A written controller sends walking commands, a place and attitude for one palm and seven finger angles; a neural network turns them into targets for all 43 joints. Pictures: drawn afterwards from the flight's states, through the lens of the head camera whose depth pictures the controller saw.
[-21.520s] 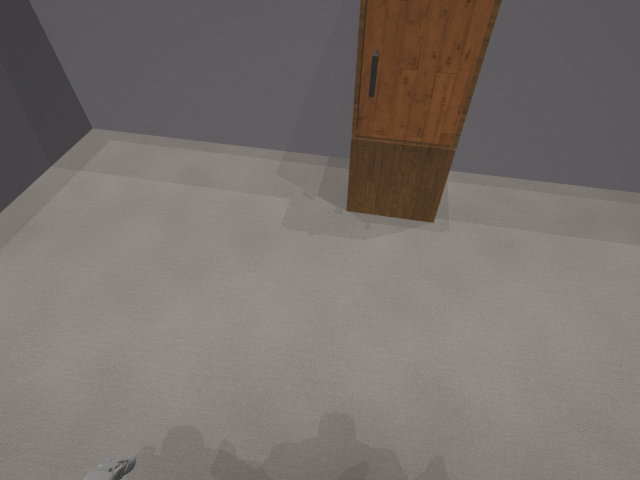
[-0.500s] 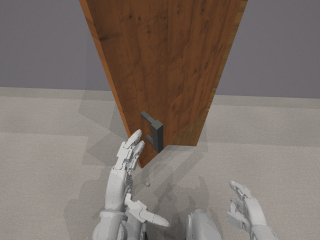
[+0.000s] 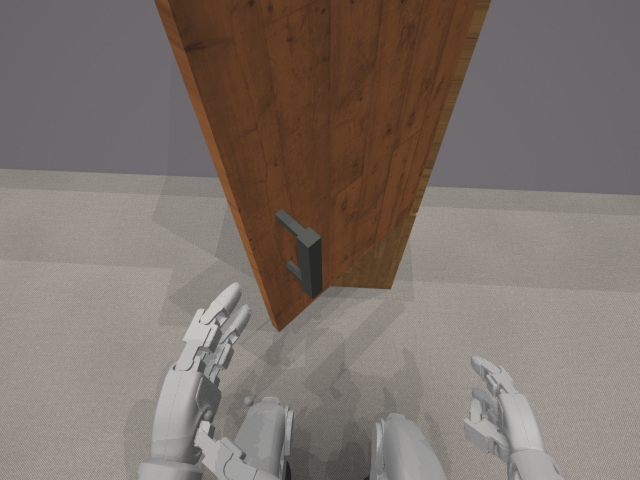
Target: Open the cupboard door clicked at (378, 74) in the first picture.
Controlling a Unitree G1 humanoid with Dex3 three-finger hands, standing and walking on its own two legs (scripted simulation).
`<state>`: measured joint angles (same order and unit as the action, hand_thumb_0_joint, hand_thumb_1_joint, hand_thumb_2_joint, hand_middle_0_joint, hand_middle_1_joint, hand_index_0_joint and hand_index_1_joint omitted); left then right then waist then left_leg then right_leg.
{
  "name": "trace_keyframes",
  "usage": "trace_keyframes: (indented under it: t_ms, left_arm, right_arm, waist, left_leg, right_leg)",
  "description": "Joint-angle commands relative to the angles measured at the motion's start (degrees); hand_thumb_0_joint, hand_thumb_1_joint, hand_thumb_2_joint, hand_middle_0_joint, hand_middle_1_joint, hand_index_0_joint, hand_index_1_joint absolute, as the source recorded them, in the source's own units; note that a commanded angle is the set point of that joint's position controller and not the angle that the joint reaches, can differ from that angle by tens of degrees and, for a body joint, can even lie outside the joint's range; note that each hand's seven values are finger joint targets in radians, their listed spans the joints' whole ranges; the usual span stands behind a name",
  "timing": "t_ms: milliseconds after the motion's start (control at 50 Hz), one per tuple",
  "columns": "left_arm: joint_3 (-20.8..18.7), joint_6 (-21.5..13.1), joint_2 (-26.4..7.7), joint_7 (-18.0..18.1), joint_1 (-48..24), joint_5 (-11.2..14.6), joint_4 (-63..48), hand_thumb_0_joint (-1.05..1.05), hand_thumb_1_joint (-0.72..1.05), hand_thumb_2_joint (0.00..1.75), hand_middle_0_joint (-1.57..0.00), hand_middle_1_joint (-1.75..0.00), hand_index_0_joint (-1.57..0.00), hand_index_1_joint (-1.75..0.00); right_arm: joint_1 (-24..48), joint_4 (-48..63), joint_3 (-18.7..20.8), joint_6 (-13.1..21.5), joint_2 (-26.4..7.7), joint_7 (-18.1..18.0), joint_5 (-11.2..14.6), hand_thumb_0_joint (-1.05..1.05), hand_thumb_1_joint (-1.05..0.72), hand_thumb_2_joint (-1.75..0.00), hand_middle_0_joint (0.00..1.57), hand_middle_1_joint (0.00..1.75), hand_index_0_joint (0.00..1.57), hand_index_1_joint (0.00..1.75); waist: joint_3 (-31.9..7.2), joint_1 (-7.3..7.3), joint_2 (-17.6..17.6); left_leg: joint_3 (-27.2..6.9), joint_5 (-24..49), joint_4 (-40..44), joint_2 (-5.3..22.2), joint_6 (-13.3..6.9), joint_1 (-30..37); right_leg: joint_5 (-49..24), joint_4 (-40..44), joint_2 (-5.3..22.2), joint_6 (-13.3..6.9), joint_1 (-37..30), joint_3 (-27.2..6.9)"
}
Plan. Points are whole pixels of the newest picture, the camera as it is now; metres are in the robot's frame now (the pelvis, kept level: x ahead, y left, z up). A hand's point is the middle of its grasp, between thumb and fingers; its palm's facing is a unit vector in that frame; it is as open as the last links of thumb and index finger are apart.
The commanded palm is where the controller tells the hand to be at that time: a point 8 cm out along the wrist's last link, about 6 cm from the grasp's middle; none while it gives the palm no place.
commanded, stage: draw the hand back to the body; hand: left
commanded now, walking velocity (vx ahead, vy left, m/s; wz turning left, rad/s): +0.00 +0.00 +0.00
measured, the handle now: (300, 256) +0.37 +0.05 +0.06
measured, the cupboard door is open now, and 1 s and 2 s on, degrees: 48 48 48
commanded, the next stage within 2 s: step back with the hand held close in 1.54 s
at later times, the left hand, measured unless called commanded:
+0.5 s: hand (114, 379) +0.20 +0.17 +0.17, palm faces +0.01 -1.00 -0.10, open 16.1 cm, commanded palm +0.17 +0.22 +0.18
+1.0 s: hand out of the picture +0.23 +0.26 +0.27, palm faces +0.34 -0.85 -0.40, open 11.0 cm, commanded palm +0.18 +0.31 +0.30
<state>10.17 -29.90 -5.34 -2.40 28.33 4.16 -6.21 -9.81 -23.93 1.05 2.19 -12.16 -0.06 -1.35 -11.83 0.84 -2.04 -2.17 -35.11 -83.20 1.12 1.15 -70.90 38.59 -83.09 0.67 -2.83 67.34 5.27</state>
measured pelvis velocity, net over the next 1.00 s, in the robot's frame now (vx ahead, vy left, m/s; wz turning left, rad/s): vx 0.05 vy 0.03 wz -0.01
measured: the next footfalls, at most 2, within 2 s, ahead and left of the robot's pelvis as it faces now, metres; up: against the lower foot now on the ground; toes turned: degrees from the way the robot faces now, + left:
none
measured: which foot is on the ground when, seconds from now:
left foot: down 0.00-1.00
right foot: down 0.00-1.00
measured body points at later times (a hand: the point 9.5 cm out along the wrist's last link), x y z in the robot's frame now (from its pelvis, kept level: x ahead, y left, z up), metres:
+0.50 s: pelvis +0.02 +0.01 +0.08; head +0.04 +0.01 +0.52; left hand +0.19 +0.22 +0.17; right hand +0.20 -0.22 +0.01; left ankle +0.04 +0.13 -0.58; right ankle +0.01 -0.10 -0.58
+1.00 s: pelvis +0.05 +0.03 +0.14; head +0.02 +0.01 +0.59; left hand +0.21 +0.30 +0.29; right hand +0.23 -0.18 +0.06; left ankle +0.04 +0.13 -0.58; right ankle +0.01 -0.10 -0.58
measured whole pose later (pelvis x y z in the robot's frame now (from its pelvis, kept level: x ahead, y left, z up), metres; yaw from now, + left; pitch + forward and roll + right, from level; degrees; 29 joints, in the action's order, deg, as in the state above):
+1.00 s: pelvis +0.05 +0.03 +0.14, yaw -1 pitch +1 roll -1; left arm -11.3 -0.2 -19.4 8.2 33.2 3.1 -26.3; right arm -15.3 -28.9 -3.7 3.7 -12.5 -6.5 1.2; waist -5.2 2.8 -4.4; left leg 1.0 -21.7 -39.3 -0.3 -1.6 -18.7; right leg 22.4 -36.6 1.0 0.7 15.2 2.4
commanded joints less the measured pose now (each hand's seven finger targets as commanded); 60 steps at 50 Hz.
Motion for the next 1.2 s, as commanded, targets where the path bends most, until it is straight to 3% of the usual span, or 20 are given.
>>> trace_keyframes:
  t_ms: [0,60,120,200,240,260,340,380,440,460,480,500,520,560,600,820,960,1020,1140,1180]
  left_arm:
    - [-4.7,-3.4,-5.4,1.4,2.9,1.2,-21.9,0.00,-0.50,0.30,-0.15,-0.30,-0.15,-0.30]
    - [-5.2,0.9,-6.0,1.7,5.3,1.3,-24.2,0.00,-0.50,0.30,-0.15,-0.30,-0.15,-0.30]
    - [-4.3,5.7,-4.7,0.5,5.9,2.1,-21.9,0.00,-0.50,0.30,-0.15,-0.30,-0.15,-0.30]
    - [-6.4,9.1,-6.0,-1.6,6.0,3.6,-20.0,0.00,-0.50,0.30,-0.15,-0.30,-0.15,-0.30]
    - [-8.5,9.0,-7.6,-2.1,5.9,4.3,-20.4,0.00,-0.50,0.30,-0.15,-0.30,-0.15,-0.30]
    - [-9.8,8.4,-8.8,-1.9,4.7,4.5,-21.8,0.00,-0.50,0.30,-0.15,-0.30,-0.15,-0.30]
    - [-13.5,5.9,-10.8,-2.1,6.3,6.5,-25.2,0.00,-0.50,0.30,-0.15,-0.30,-0.15,-0.30]
    - [-14.6,5.3,-11.6,-2.6,7.5,7.5,-27.3,0.00,-0.43,0.33,-0.15,-0.30,-0.15,-0.30]
    - [-15.0,6.5,-11.4,-4.2,9.8,9.0,-27.0,0.00,-0.32,0.37,-0.16,-0.30,-0.16,-0.30]
    - [-16.1,14.0,-19.1,2.0,15.4,0.8,-24.8,0.00,-0.29,0.39,-0.16,-0.30,-0.16,-0.30]
    - [-12.1,17.2,-14.2,4.3,12.7,0.1,-30.9,0.00,-0.26,0.40,-0.16,-0.30,-0.16,-0.30]
    - [-12.5,19.1,-14.1,5.6,12.1,-0.2,-31.6,0.00,-0.22,0.42,-0.16,-0.30,-0.16,-0.30]
    - [-12.2,20.8,-13.5,6.6,12.9,-0.9,-30.8,0.00,-0.18,0.43,-0.16,-0.30,-0.16,-0.30]
    - [-15.2,23.8,-16.0,8.4,12.7,-1.5,-29.3,0.00,-0.12,0.47,-0.16,-0.30,-0.16,-0.30]
    - [-17.0,25.0,-17.7,9.4,10.7,-1.8,-30.9,0.00,-0.05,0.50,-0.17,-0.30,-0.17,-0.30]
    - [-23.3,26.5,-20.7,11.9,3.9,-1.7,-33.5,0.00,0.34,0.66,-0.18,-0.30,-0.18,-0.30]
    - [-31.2,25.8,-24.2,11.8,1.0,-0.8,-31.4,0.00,0.58,0.76,-0.19,-0.30,-0.19,-0.30]
    - [-33.7,24.9,-25.1,11.7,-1.5,-0.6,-33.0,0.00,0.69,0.81,-0.19,-0.30,-0.19,-0.30]
    - [-38.4,23.8,-27.2,11.6,-5.6,0.1,-32.7,0.00,0.90,0.90,-0.20,-0.30,-0.20,-0.30]
    - [-35.2,24.2,-22.7,10.8,-2.7,0.3,-27.1,0.00,0.90,0.90,-0.20,-0.30,-0.20,-0.30]
  right_arm:
    - [0.9,10.8,2.2,2.7,-4.9,-0.7,0.8,0.00,-0.90,-0.90,0.20,0.30,0.20,0.30]
    - [0.1,11.6,2.1,1.4,-4.7,-1.2,1.5,0.00,-0.90,-0.90,0.20,0.30,0.20,0.30]
    - [-1.0,12.0,1.8,0.4,-5.1,-1.9,2.5,0.00,-0.90,-0.90,0.20,0.30,0.20,0.30]
    - [-1.2,12.3,1.3,0.4,-5.8,-3.2,2.9,0.00,-0.90,-0.90,0.20,0.30,0.20,0.30]
    - [-1.3,12.3,1.0,0.7,-5.8,-3.7,2.8,0.00,-0.90,-0.90,0.20,0.30,0.20,0.30]
    - [-1.2,12.4,0.9,0.8,-6.0,-3.8,2.8,0.00,-0.90,-0.90,0.20,0.30,0.20,0.30]
    - [-2.0,12.1,0.7,1.8,-5.3,-4.0,2.9,0.00,-0.90,-0.90,0.20,0.30,0.20,0.30]
    - [-1.7,12.2,0.7,2.1,-5.3,-3.9,3.2,0.00,-0.90,-0.90,0.20,0.30,0.20,0.30]
    - [-2.1,11.6,0.8,2.5,-5.4,-3.9,3.7,0.00,-0.90,-0.90,0.20,0.30,0.20,0.30]
    - [-2.7,12.3,1.0,0.4,-5.5,-5.8,3.6,0.00,-0.90,-0.90,0.20,0.30,0.20,0.30]
    - [-2.0,14.3,0.1,0.1,-4.9,-6.4,3.5,0.00,-0.90,-0.90,0.20,0.30,0.20,0.30]
    - [-3.2,13.5,0.3,-0.1,-5.0,-6.7,3.5,0.00,-0.90,-0.90,0.20,0.30,0.20,0.30]
    - [-3.1,12.9,0.1,-0.3,-4.9,-6.9,3.4,0.00,-0.90,-0.90,0.20,0.30,0.20,0.30]
    - [-2.9,11.9,-0.2,-0.9,-5.1,-7.5,3.0,0.00,-0.90,-0.90,0.20,0.30,0.20,0.30]
    - [-2.7,12.0,-0.5,-0.9,-5.6,-8.0,3.0,0.00,-0.90,-0.90,0.20,0.30,0.20,0.30]
    - [-0.2,7.1,-2.3,3.8,-5.9,-7.7,2.9,0.00,-0.90,-0.90,0.20,0.30,0.20,0.30]
    - [2.1,3.8,-2.1,5.5,-6.1,-6.9,2.6,0.00,-0.90,-0.90,0.20,0.30,0.20,0.30]
    - [2.6,2.6,-2.1,6.2,-6.0,-6.6,2.5,0.00,-0.90,-0.90,0.20,0.30,0.20,0.30]
    - [3.5,0.3,-1.5,7.1,-6.4,-5.9,2.2,0.00,-0.90,-0.90,0.20,0.30,0.20,0.30]
    - [3.8,-0.6,-1.4,6.9,-6.4,-5.5,2.1,0.00,-0.90,-0.90,0.20,0.30,0.20,0.30]
  waist:
    - [-20.8,0.69,0.9]
    - [-19.3,0.44,0.9]
    - [-11.9,-1.81,5.5]
    - [-6.6,-2.62,8.2]
    - [-4.8,-2.25,7.2]
    - [-5.0,-1.79,4.5]
    - [-5.3,-0.76,1.4]
    - [-6.0,-0.12,-2.3]
    - [-4.4,-0.72,-2.6]
    - [-6.6,2.58,-2.5]
    - [-3.2,0.27,-4.1]
    - [-3.1,-0.23,-2.5]
    - [-1.3,-0.04,-4.0]
    - [0.6,-0.08,0.6]
    - [0.4,0.01,2.3]
    - [4.0,1.29,-2.5]
    - [6.7,2.47,0.8]
    - [6.0,2.62,-2.4]
    - [6.8,2.78,-2.7]
    - [10.1,2.40,-1.0]
  left_leg:
    - [0.8,16.2,11.7,-2.5,-2.6,16.8]
    - [0.7,16.9,15.2,-2.4,-2.8,19.9]
    - [0.7,12.8,18.0,-2.4,-2.9,19.7]
    - [0.5,10.4,20.7,-2.3,-2.9,20.5]
    - [0.5,9.9,22.1,-2.3,-2.9,21.5]
    - [0.5,10.0,23.1,-2.3,-2.9,22.7]
    - [0.6,12.5,25.9,-2.2,-2.6,27.5]
    - [0.6,14.7,27.5,-2.1,-2.5,30.2]
    - [0.6,16.4,29.6,-1.9,-2.5,33.0]
    - [1.4,17.4,33.7,-0.7,-2.4,35.5]
    - [1.6,18.3,34.8,-0.9,-2.6,37.6]
    - [1.2,19.0,35.2,-0.7,-2.6,38.4]
    - [1.5,20.1,36.0,-0.6,-2.7,39.3]
    - [1.2,21.9,37.3,-0.3,-2.9,39.8]
    - [1.1,22.7,39.0,0.0,-3.0,42.3]
    - [0.1,25.6,48.4,0.3,-2.5,52.8]
    - [0.7,29.7,53.0,0.4,-2.2,56.2]
    - [1.1,32.6,54.4,0.4,-2.0,58.9]
    - [1.5,35.9,57.1,0.7,-1.6,62.0]
    - [1.6,35.3,58.1,0.8,-1.6,61.9]
  right_leg:
    - [-20.7,16.2,-1.1,0.8,-16.9,-5.4]
    - [-21.4,19.1,-1.5,1.1,-19.9,-4.5]
    - [-17.6,24.2,-1.6,2.0,-20.9,-4.5]
    - [-13.4,28.5,-1.3,2.4,-22.4,-4.5]
    - [-12.0,29.9,-1.3,2.3,-23.1,-4.4]
    - [-11.3,29.8,-1.5,2.0,-23.4,-3.8]
    - [-14.5,31.3,-2.0,1.7,-26.2,-3.3]
    - [-17.1,31.5,-2.2,1.4,-28.1,-2.7]
    - [-19.8,33.3,-2.4,1.8,-29.6,-2.0]
    - [-19.6,36.8,-0.3,0.9,-33.1,-5.3]
    - [-20.8,37.9,-0.3,1.3,-32.1,-4.6]
    - [-21.5,38.1,-0.2,1.5,-32.1,-3.7]
    - [-22.7,38.7,-0.3,1.5,-33.1,-3.4]
    - [-24.6,40.5,-0.6,1.8,-35.6,-2.5]
    - [-25.4,41.9,-0.5,2.0,-37.6,-2.4]
    - [-26.4,49.1,-0.1,1.7,-46.1,-2.2]
    - [-30.9,53.6,-0.3,1.6,-52.7,-2.0]
    - [-33.1,54.7,-0.2,1.7,-54.7,-2.3]
    - [-35.7,57.4,-0.6,1.8,-57.5,-2.3]
    - [-35.2,58.6,-0.5,2.0,-57.1,-2.0]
